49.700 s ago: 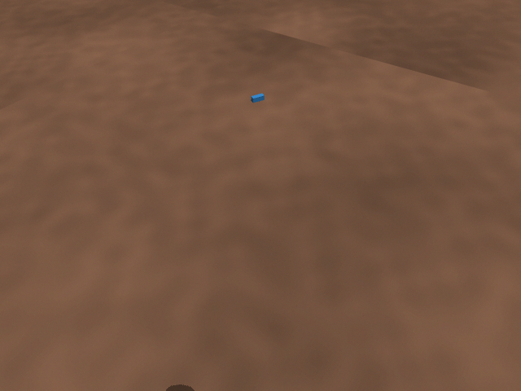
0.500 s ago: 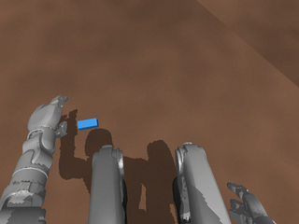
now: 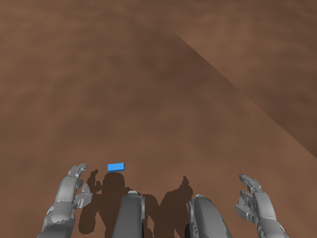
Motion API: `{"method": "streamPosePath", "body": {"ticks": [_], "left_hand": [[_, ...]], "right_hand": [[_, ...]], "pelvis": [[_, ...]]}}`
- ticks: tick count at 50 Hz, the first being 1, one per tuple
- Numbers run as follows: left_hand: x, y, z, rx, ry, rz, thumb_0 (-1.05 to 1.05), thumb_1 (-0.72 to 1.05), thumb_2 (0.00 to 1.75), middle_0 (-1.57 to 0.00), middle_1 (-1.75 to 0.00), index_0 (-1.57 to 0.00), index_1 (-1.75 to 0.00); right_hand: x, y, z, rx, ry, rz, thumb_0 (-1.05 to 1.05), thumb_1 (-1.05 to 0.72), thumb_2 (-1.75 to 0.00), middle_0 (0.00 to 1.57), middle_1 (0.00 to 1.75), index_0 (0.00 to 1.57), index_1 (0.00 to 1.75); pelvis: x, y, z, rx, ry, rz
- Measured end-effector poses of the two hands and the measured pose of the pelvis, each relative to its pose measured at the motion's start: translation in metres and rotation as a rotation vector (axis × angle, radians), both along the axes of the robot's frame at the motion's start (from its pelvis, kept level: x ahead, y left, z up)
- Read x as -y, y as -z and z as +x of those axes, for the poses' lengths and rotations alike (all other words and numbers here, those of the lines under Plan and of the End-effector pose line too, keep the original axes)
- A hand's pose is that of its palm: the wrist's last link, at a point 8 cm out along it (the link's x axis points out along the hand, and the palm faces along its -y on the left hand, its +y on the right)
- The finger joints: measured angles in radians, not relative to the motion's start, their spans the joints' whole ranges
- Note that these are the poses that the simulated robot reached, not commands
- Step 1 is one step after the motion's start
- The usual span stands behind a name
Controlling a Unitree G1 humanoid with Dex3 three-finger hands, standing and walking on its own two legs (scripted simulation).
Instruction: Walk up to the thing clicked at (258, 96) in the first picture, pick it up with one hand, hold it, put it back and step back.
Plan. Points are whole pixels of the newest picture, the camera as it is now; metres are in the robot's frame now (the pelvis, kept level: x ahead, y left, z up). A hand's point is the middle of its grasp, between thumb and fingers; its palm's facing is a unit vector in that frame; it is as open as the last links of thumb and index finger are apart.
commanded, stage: home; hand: left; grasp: from above
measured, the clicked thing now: (116, 167) +0.45 +0.25 -0.59
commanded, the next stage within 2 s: none
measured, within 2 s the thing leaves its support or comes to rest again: neither
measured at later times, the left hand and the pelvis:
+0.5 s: hand (78, 200) +0.21 +0.18 +0.06, palm faces +0.09 -0.97 -0.20, open 7.4 cm; pelvis +0.05 +0.00 +0.10, yaw +2 degrees
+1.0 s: hand (81, 204) +0.20 +0.18 +0.06, palm faces +0.09 -0.97 -0.21, open 7.4 cm; pelvis +0.05 -0.01 +0.10, yaw +2 degrees
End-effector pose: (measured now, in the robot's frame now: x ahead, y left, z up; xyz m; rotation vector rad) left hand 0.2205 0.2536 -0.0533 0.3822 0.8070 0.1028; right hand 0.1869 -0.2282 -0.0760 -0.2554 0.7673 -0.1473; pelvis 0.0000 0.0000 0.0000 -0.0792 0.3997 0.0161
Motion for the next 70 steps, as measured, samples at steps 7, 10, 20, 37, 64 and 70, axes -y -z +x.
{"method": "streamPosePath", "body": {"ticks": [7, 10, 20, 37, 64, 70], "left_hand": [[0.01, -0.059, -0.009, -0.019, -0.114, -0.109, 0.01, 0.9, 0.9, -0.2, -0.3, -0.21, -0.3], [0.015, -0.084, -0.012, -0.013, -0.138, -0.143, 0.01, 0.9, 0.9, -0.2, -0.3, -0.2, -0.3], [0.023, -0.139, -0.026, 0.025, -0.144, -0.171, 0.01, 0.9, 0.9, -0.2, -0.3, -0.2, -0.3], [0.028, -0.137, -0.041, 0.011, -0.158, -0.181, 0.01, 0.9, 0.9, -0.2, -0.3, -0.2, -0.3], [0.028, -0.138, -0.04, 0.013, -0.141, -0.179, 0.01, 0.9, 0.9, -0.2, -0.3, -0.2, -0.3], [0.026, -0.138, -0.039, 0.013, -0.14, -0.179, 0.01, 0.9, 0.9, -0.2, -0.3, -0.2, -0.3]], "right_hand": [[-0.001, -0.052, -0.006, 0.019, 0.053, -0.013, 0.01, -0.9, -0.9, 0.21, 0.3, 0.2, 0.3], [0.002, -0.072, -0.007, 0.038, 0.076, -0.024, 0.01, -0.9, -0.9, 0.21, 0.3, 0.2, 0.3], [0.013, -0.117, 0.009, 0.15, 0.091, -0.048, 0.01, -0.9, -0.9, 0.21, 0.3, 0.2, 0.3], [0.013, -0.128, 0.03, 0.224, 0.012, -0.051, 0.01, -0.9, -0.9, 0.21, 0.3, 0.2, 0.3], [0.016, -0.122, 0.012, 0.197, 0.05, -0.054, 0.01, -0.9, -0.9, 0.21, 0.3, 0.2, 0.3], [0.013, -0.124, 0.016, 0.207, 0.043, -0.05, 0.01, -0.9, -0.9, 0.21, 0.3, 0.2, 0.3]], "pelvis": [[0.001, -0.051, 0.025, 0.074, -0.013, 0.009], [0.002, -0.069, 0.034, 0.105, -0.016, 0.013], [0.002, -0.101, 0.053, 0.186, -0.024, 0.029], [0.009, -0.104, 0.048, 0.226, -0.036, 0.042], [0.007, -0.104, 0.046, 0.23, -0.027, 0.041], [0.006, -0.104, 0.046, 0.231, -0.027, 0.04]]}}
